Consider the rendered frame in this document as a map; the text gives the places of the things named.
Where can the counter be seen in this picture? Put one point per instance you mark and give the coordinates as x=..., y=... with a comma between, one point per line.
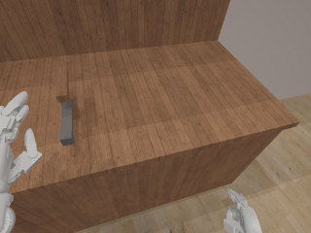
x=161, y=109

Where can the robot left hand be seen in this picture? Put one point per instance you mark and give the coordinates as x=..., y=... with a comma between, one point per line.
x=11, y=118

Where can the tap lever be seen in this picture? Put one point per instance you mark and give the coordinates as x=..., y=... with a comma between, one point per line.
x=66, y=136

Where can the robot right hand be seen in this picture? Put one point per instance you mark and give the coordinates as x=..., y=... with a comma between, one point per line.
x=246, y=220

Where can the left robot forearm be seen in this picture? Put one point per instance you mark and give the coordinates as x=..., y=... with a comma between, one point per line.
x=7, y=214

